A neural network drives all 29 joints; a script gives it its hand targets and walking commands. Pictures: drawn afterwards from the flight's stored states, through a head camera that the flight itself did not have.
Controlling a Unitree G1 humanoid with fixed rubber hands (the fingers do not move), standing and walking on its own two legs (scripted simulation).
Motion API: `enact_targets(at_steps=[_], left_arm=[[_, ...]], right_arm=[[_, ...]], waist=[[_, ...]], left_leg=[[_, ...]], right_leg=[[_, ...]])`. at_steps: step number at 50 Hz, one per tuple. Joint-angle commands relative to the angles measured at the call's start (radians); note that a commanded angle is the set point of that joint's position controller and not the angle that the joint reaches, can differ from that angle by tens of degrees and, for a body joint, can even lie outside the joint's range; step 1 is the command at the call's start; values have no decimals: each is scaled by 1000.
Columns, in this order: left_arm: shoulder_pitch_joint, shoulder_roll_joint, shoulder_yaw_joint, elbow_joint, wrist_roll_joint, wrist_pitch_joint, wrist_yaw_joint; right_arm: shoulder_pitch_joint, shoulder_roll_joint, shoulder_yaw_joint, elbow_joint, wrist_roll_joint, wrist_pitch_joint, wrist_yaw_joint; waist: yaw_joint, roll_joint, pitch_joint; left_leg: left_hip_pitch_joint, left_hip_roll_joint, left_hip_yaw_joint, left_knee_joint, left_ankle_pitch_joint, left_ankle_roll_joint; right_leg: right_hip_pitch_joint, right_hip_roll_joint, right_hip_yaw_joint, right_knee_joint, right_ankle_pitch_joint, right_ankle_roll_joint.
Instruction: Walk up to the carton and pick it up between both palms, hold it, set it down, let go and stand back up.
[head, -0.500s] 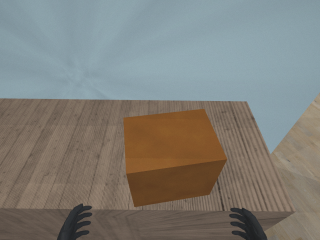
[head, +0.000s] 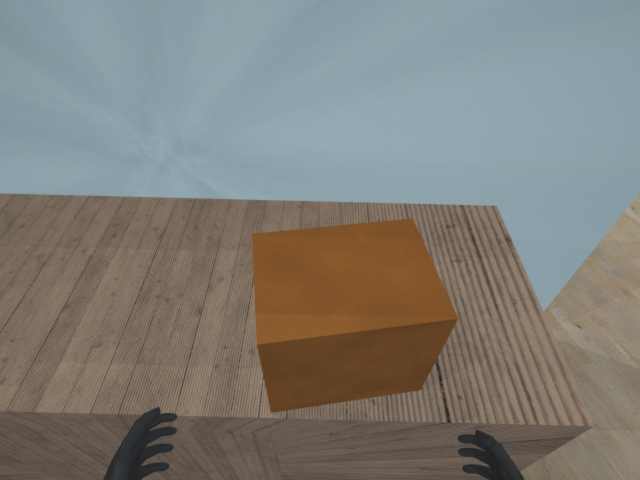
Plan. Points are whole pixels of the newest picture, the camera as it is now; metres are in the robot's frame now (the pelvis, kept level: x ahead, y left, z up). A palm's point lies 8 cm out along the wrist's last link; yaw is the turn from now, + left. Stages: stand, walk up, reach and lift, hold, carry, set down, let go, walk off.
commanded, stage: stand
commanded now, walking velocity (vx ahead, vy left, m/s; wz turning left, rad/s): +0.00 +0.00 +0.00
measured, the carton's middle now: (341, 316) +0.35 -0.01 -0.02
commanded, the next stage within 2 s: none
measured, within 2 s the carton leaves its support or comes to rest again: neither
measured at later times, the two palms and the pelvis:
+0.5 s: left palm out of the picture +0.06 +0.32 -0.12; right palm out of the picture +0.12 -0.25 -0.06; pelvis -0.01 +0.02 +0.00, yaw -1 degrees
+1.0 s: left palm out of the picture +0.05 +0.32 -0.12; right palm out of the picture +0.10 -0.26 -0.08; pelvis -0.01 +0.02 +0.00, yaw -1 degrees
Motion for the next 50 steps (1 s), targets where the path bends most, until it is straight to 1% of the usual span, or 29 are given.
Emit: enact_targets(at_steps=[1, 3, 4, 7, 8, 9, 10, 11, 12, 13, 14, 16, 17, 20, 21, 22, 23, 24, 25, 27, 30, 33, 36, 39, 43, 46, 48, 49, 50], left_arm=[[-33, 263, 41, 73, 32, -53, 42], [-87, 244, 26, 119, 31, -63, 38], [-77, 244, 25, 126, 24, -72, 34], [-101, 281, 22, 194, 36, -64, 28], [-93, 256, 7, 214, 34, -71, 23], [-98, 301, 29, 243, 38, -72, 24], [-119, 268, 3, 257, 34, -73, 18], [-134, 279, 14, 277, 33, -77, 14], [-126, 261, -2, 276, 32, -80, 13], [-88, 288, 1, 323, 37, -83, 13], [-105, 309, 5, 336, 32, -81, 14], [-84, 293, 4, 356, 32, -78, 20], [-88, 303, -6, 378, 33, -75, 13], [-107, 330, 1, 405, 31, -83, 11], [-85, 324, -1, 398, 29, -79, 9], [-113, 329, -1, 421, 34, -72, 11], [-87, 323, 7, 426, 30, -73, 13], [-78, 328, -1, 443, 31, -78, 15], [-95, 317, -7, 439, 33, -77, 16], [-91, 327, -1, 444, 37, -81, 16], [-91, 321, -2, 442, 25, -80, 14], [-122, 350, -3, 477, 34, -78, 18], [-114, 332, -7, 480, 20, -81, 14], [-139, 341, -10, 512, 25, -71, 21], [-124, 326, 3, 499, 29, -68, 17], [-99, 360, 5, 521, 27, -78, 24], [-118, 320, -13, 516, 16, -75, 17], [-123, 321, -11, 513, 17, -79, 19], [-107, 342, -8, 532, 20, -71, 23]], right_arm=[[-49, -240, -143, -12, -57, 63, -15], [-51, -250, -134, -8, -67, 66, -8], [-21, -264, -133, -2, -65, 70, -4], [-45, -275, -126, -5, -52, 83, 6], [-57, -316, -131, -14, -70, 84, 1], [-16, -299, -121, 0, -72, 90, 2], [-54, -326, -124, 5, -70, 91, 3], [-29, -304, -122, 10, -64, 97, 0], [-59, -326, -121, -1, -61, 98, -4], [-35, -336, -122, 23, -63, 100, -6], [-57, -355, -125, 0, -55, 96, 2], [-57, -364, -127, 8, -60, 96, -4], [-50, -360, -121, 13, -58, 97, -6], [-59, -334, -110, 26, -45, 101, -3], [-52, -366, -124, 30, -50, 105, -6], [-87, -355, -124, 25, -39, 100, -8], [-48, -365, -121, 29, -48, 103, -5], [-67, -379, -121, 40, -42, 111, -8], [-89, -367, -129, 25, -45, 109, 0], [-31, -371, -120, 53, -40, 108, 2], [-61, -353, -120, 52, -38, 105, 4], [-63, -358, -121, 75, -40, 110, 6], [-107, -351, -111, 65, -41, 116, -1], [-105, -353, -112, 97, -40, 116, 5], [-90, -354, -113, 94, -45, 110, -5], [-85, -355, -111, 117, -39, 118, 4], [-93, -371, -109, 117, -43, 116, -2], [-62, -363, -112, 123, -43, 111, -3], [-85, -361, -115, 125, -41, 113, 2]], waist=[[20, -28, -92], [10, -32, -55], [10, 47, -73], [10, -9, -22], [10, 80, -2], [-4, 19, 23], [20, 25, 28], [-1, 48, -17], [14, 8, 10], [15, 31, 28], [-5, 114, 19], [22, 28, 26], [6, 87, -23], [-1, 84, 1], [19, 94, 28], [-7, 54, 47], [6, 105, 1], [19, 86, 85], [-4, 115, 50], [-1, 41, 40], [-6, 120, 32], [-17, 20, 10], [10, 125, 28], [-3, 59, -5], [11, 138, 12], [4, 125, 42], [-1, 72, 19], [-4, 115, 13], [3, 101, 85]], left_leg=[[-25, 48, -23, 41, 223, 71], [-24, 52, -33, 23, 193, 78], [-28, 54, -50, 22, 187, 87], [-35, 56, -57, 23, 153, 99], [-61, 51, -47, 8, 89, 92], [-64, 49, -54, -17, 64, 93], [-79, 50, -51, -21, 20, 89], [-23, 51, -43, -21, 42, 90], [-57, 69, -68, -24, 44, 101], [-51, 65, -77, -34, 62, 107], [-47, 66, -77, -34, 95, 103], [-62, 77, -103, -44, 150, 109], [-34, 84, -78, -44, 125, 104], [-35, 93, -91, -54, 124, 102], [-67, 78, -84, -56, 88, 103], [-41, 87, -86, -56, 89, 98], [-42, 81, -90, -59, 85, 98], [-49, 83, -97, -76, 99, 106], [-38, 66, -68, -56, 41, 96], [-43, 83, -89, -70, 44, 100], [-50, 75, -71, -56, 25, 102], [-22, 76, -74, -56, 67, 90], [-45, 78, -79, -58, 88, 96], [-26, 79, -87, -73, 74, 92], [-33, 70, -60, -83, 94, 83], [-15, 80, -67, -100, 71, 88], [-12, 87, -92, -76, 75, 103], [-17, 82, -81, -86, 114, 93], [-51, 83, -68, -79, 81, 101]], right_leg=[[73, -115, 89, -26, 285, 51], [16, -143, 121, -34, 249, 39], [34, -139, 130, -24, 205, 28], [-11, -125, 120, -72, 124, 25], [-20, -135, 134, -86, 93, 23], [-24, -133, 138, -91, 30, 18], [-24, -129, 138, -110, 7, 17], [-33, -127, 150, -84, -2, 10], [-22, -110, 133, -92, 21, 15], [-30, -129, 149, -96, 5, 7], [-17, -123, 140, -77, 57, 7], [19, -114, 126, -59, 128, 10], [40, -127, 131, -60, 120, 14], [6, -126, 136, -62, 83, 0], [19, -119, 150, -66, 105, 8], [-31, -121, 142, -80, 89, 4], [25, -122, 133, -79, 57, 9], [-33, -122, 140, -87, 53, 5], [-26, -123, 156, -96, 35, 7], [-14, -131, 157, -97, -3, 1], [-13, -127, 167, -111, 47, 6], [3, -128, 146, -101, 69, 9], [-2, -144, 155, -96, 74, 7], [45, -136, 141, -87, 102, 6], [33, -134, 143, -85, 144, 6], [-10, -137, 159, -107, 50, -6], [0, -138, 162, -115, 99, -3], [18, -141, 150, -100, 116, -3], [-14, -145, 169, -124, 102, 4]])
